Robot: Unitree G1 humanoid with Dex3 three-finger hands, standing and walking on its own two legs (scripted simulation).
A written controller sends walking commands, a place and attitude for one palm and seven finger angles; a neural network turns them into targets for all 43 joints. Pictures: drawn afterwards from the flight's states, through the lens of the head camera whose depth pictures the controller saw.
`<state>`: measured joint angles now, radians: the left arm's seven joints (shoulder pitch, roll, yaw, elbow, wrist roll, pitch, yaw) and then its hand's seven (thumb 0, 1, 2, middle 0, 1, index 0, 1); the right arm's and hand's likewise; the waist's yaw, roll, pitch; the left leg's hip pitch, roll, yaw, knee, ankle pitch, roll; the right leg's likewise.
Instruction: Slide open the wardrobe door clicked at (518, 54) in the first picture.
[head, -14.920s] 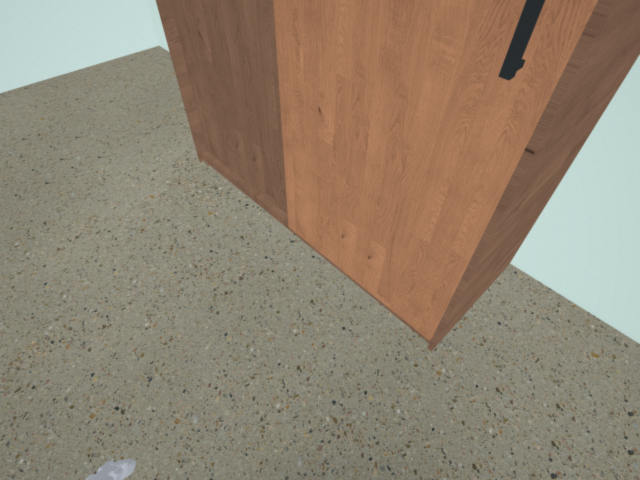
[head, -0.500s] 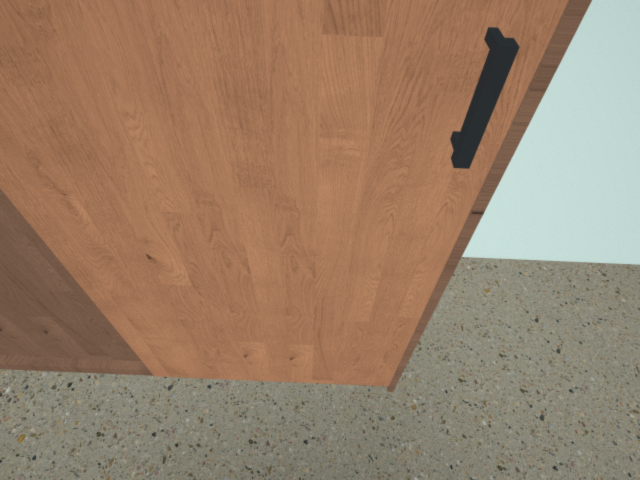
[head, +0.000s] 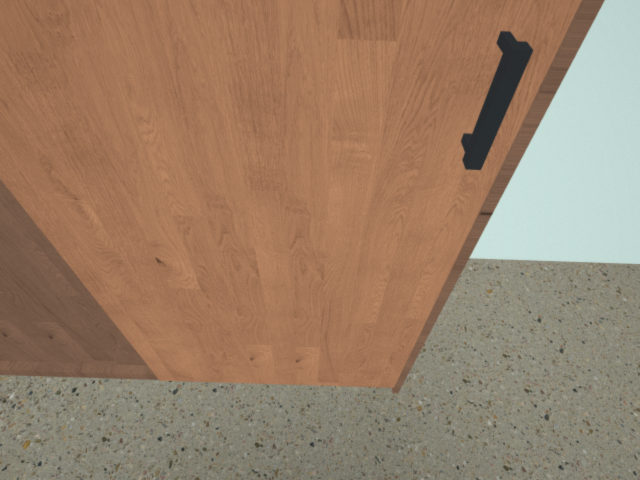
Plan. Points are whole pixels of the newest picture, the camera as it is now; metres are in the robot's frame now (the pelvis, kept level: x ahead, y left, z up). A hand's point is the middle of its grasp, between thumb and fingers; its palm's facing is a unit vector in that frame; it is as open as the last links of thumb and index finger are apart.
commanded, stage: look again from close up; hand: right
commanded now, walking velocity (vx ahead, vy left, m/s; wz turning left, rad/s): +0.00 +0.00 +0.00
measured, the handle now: (488, 104) +0.47 -0.16 +0.25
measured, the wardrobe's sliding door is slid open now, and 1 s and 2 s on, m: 0.00 0.00 0.00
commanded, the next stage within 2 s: raise the hand with hooked fingers in 0.22 s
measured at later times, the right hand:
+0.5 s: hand (501, 448) +0.18 -0.19 -0.01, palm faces +0.25 +0.96 -0.11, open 7.6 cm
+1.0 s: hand (551, 430) +0.18 -0.21 +0.08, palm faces -0.06 +0.99 -0.13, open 10.2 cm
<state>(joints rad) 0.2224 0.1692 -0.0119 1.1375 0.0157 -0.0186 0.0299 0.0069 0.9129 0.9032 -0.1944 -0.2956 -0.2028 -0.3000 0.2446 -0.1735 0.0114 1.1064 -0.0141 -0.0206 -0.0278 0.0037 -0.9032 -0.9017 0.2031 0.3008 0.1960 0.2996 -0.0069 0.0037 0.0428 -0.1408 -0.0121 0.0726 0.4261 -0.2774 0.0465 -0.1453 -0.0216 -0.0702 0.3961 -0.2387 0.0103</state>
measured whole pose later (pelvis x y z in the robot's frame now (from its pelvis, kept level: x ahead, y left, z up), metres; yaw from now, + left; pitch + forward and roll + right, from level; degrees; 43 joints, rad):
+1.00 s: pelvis -0.04 -0.02 -0.03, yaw -3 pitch +2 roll +2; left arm 0.21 0.22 -0.07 0.60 -0.04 -0.27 0.07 0.02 0.91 0.90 -0.20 -0.30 -0.21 -0.30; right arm 0.26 -0.29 -0.14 -0.08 0.25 -0.28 0.32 0.01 -0.30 -0.65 0.24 0.68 0.23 0.68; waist -0.03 -0.04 -0.04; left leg -0.39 0.01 0.13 0.74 -0.38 0.03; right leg -0.46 -0.02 -0.01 0.79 -0.37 -0.02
